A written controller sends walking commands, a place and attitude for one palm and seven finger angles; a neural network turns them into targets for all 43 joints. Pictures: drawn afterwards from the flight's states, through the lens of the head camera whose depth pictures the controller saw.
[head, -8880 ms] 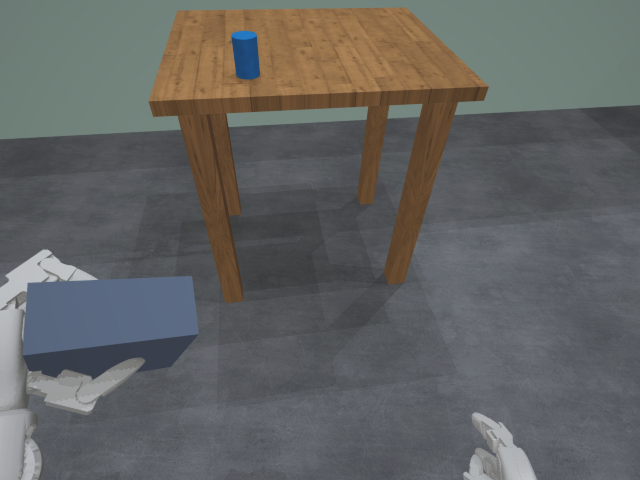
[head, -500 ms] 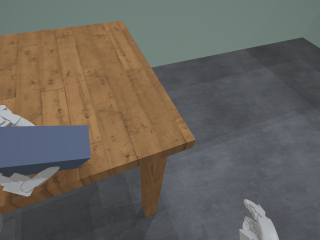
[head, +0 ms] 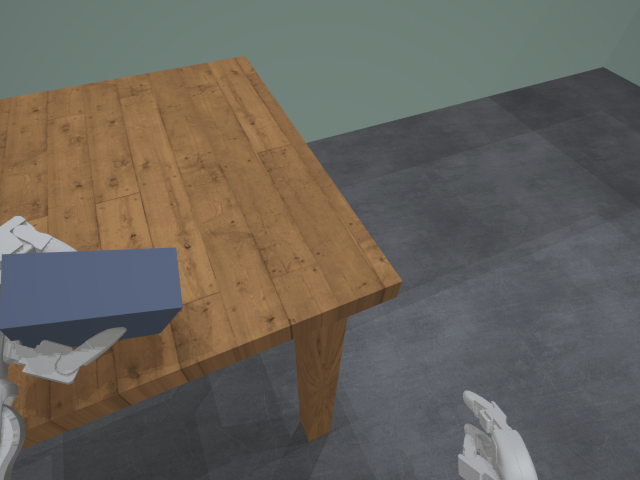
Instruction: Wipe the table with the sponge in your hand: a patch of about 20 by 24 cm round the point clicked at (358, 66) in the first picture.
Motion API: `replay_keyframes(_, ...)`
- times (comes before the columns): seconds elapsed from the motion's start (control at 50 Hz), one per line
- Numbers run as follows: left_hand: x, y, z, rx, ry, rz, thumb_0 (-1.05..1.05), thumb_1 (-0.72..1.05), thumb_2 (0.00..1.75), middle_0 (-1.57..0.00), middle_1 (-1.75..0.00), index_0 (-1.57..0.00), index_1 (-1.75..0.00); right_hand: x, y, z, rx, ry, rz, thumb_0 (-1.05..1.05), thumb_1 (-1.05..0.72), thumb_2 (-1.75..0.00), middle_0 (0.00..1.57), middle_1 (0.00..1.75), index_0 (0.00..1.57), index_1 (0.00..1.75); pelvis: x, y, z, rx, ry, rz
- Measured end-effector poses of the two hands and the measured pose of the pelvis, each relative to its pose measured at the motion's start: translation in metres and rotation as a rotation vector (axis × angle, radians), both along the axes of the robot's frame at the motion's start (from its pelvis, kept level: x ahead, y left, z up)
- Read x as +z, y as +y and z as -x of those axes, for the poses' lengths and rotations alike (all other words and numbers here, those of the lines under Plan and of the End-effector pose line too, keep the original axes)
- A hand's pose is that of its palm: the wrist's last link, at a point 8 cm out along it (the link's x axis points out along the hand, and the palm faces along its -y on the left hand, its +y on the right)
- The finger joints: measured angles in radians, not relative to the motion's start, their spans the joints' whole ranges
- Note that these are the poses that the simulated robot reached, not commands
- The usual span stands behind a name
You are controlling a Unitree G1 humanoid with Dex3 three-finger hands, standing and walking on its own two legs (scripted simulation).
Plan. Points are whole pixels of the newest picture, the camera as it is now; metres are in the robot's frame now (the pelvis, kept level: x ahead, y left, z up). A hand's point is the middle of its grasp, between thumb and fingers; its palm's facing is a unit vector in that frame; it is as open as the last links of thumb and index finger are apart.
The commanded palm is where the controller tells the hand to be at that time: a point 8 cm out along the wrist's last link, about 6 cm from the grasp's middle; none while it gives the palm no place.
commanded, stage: come to a stop and stand still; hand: left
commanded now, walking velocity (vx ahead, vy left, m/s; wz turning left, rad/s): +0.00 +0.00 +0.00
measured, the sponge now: (122, 300) +0.25 +0.21 +0.15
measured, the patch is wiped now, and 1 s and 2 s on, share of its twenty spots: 0.00 0.00 0.00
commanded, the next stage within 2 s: look again from close up in 0.54 s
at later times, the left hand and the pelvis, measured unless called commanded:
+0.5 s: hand (37, 289) +0.24 +0.28 +0.17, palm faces +0.39 -0.85 -0.34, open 9.6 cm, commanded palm +0.18 +0.31 +0.18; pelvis +0.02 +0.03 +0.00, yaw +1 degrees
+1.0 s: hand (22, 313) +0.22 +0.28 +0.17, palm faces +0.45 -0.83 -0.34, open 9.6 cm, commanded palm +0.16 +0.31 +0.18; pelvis +0.01 +0.02 +0.01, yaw +2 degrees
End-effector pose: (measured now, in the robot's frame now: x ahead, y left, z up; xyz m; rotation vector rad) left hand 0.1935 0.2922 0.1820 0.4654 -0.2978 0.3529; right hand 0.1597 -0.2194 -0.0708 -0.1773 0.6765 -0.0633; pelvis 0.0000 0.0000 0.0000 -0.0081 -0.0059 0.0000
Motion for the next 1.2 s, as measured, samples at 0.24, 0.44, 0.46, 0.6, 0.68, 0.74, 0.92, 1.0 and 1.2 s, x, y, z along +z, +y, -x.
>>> replay_keyframes(0.24,-0.006,0.026,-0.002,0.031,-0.053,0.076,-0.01,-0.45,1.02,-0.78,-1.36,-0.78,-1.36,0.014,0.022,-0.030,0.048,0.027,0.081,0.01,-0.91,-0.90,0.20,0.30,0.20,0.30,0.005,0.017,-0.018,0.023,0.009,0.017)
replay_keyframes(0.44,-0.003,0.028,-0.014,-0.015,-0.032,0.041,-0.01,-0.45,1.02,-0.78,-1.36,-0.78,-1.36,0.023,0.035,-0.049,0.039,-0.010,0.072,0.01,-0.91,-0.90,0.20,0.30,0.20,0.30,0.005,0.028,-0.023,0.025,0.012,0.024)
replay_keyframes(0.46,-0.002,0.028,-0.013,-0.018,-0.032,0.037,-0.01,-0.45,1.02,-0.78,-1.36,-0.78,-1.36,0.023,0.035,-0.049,0.037,-0.008,0.071,0.01,-0.91,-0.90,0.20,0.30,0.20,0.30,0.005,0.029,-0.023,0.025,0.012,0.024)
replay_keyframes(0.6,0.000,0.033,-0.003,-0.002,-0.028,0.028,-0.01,-0.45,1.02,-0.78,-1.36,-0.78,-1.36,0.017,0.037,-0.038,0.031,0.030,0.065,0.01,-0.91,-0.90,0.20,0.30,0.20,0.30,0.005,0.030,-0.021,0.029,0.005,0.025)
replay_keyframes(0.68,-0.002,0.034,0.003,0.022,-0.025,0.040,-0.01,-0.45,1.02,-0.78,-1.36,-0.78,-1.36,0.013,0.036,-0.028,0.027,0.053,0.063,0.01,-0.91,-0.90,0.20,0.30,0.20,0.30,0.005,0.029,-0.017,0.033,0.000,0.026)
replay_keyframes(0.74,-0.003,0.034,0.007,0.036,-0.023,0.048,-0.01,-0.45,1.02,-0.78,-1.36,-0.78,-1.36,0.010,0.033,-0.022,0.024,0.062,0.062,0.01,-0.91,-0.90,0.20,0.30,0.20,0.30,0.005,0.028,-0.014,0.034,-0.005,0.025)
replay_keyframes(0.92,-0.003,0.029,0.016,0.053,-0.020,0.049,0.00,-0.45,1.02,-0.78,-1.36,-0.78,-1.36,0.009,0.025,-0.011,0.012,0.063,0.064,0.01,-0.91,-0.90,0.20,0.30,0.20,0.30,0.006,0.024,-0.009,0.036,-0.010,0.023)
replay_keyframes(1.0,-0.003,0.028,0.016,0.059,-0.016,0.045,0.00,-0.45,1.02,-0.78,-1.36,-0.78,-1.36,0.010,0.021,-0.011,0.011,0.058,0.067,0.01,-0.91,-0.90,0.20,0.30,0.20,0.30,0.006,0.022,-0.008,0.038,-0.011,0.022)
replay_keyframes(1.2,0.016,0.040,-0.001,0.062,-0.092,-0.045,0.00,-0.45,1.03,-0.78,-1.36,-0.78,-1.36,0.010,0.022,-0.014,0.063,0.009,0.040,0.01,-0.91,-0.90,0.20,0.30,0.20,0.30,0.004,0.016,0.001,0.026,0.010,0.006)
